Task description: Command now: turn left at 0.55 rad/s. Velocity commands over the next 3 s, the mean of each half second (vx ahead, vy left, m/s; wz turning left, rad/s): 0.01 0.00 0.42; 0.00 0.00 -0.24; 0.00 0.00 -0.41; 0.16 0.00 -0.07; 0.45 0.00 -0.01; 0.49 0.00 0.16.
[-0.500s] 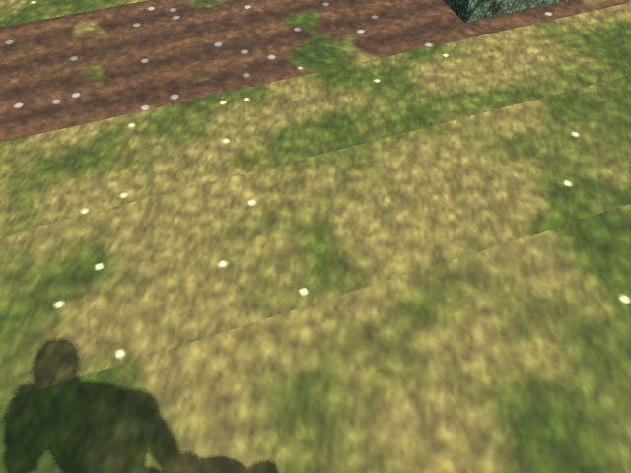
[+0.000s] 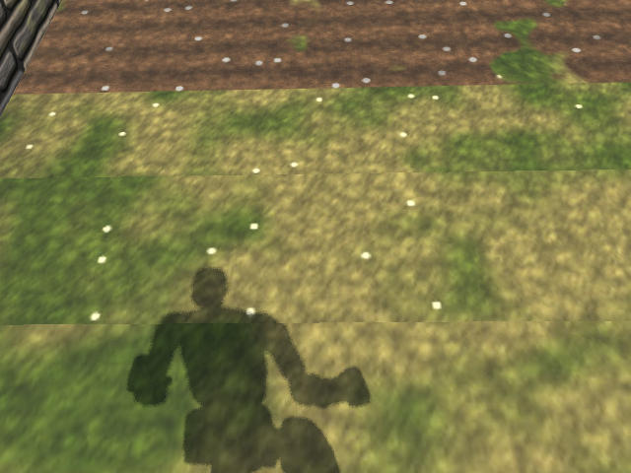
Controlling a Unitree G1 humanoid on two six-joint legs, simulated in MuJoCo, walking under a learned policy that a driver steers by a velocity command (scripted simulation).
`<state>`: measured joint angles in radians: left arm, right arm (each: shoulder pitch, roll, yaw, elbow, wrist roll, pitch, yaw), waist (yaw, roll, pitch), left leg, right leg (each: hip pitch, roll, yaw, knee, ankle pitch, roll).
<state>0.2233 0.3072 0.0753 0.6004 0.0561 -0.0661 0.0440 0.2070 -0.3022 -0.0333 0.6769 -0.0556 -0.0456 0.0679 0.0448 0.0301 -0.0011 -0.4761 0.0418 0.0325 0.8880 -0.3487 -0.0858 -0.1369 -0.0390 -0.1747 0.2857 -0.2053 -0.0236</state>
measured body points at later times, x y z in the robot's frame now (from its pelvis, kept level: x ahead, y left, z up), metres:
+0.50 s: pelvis -0.01 +0.07 -0.01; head +0.02 +0.08 +0.43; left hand +0.05 +0.36 -0.13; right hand +0.21 -0.14 -0.09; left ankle -0.02 +0.13 -0.75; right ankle +0.00 -0.09 -0.70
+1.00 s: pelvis -0.03 +0.01 -0.01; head +0.00 +0.01 +0.44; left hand +0.10 +0.28 -0.10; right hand +0.14 -0.28 -0.08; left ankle -0.05 +0.13 -0.71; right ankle -0.02 -0.09 -0.75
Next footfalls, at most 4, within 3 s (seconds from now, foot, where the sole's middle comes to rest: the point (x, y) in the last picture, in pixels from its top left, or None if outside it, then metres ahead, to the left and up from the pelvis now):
0.14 left None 0.02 0.14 -0.79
0.56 right None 0.02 -0.09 -0.79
1.36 left None -0.01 0.14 -0.79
1.64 right None -0.07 -0.09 -0.79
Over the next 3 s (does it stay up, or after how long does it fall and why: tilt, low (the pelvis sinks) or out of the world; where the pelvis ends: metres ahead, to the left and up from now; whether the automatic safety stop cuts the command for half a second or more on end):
stays up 0.45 -0.13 -0.18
